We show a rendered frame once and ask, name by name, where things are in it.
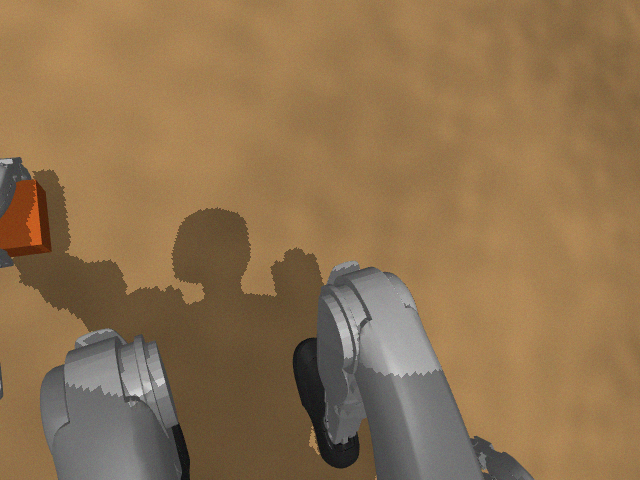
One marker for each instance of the left robot hand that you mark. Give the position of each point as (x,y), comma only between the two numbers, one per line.
(11,171)

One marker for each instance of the right robot foot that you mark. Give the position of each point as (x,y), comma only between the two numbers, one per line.
(311,392)

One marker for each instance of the right robot hand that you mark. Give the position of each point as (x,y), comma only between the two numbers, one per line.
(500,466)

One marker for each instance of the left robot foot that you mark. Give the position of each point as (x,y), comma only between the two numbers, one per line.
(182,451)

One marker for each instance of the small box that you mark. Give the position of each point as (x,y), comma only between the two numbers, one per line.
(24,228)

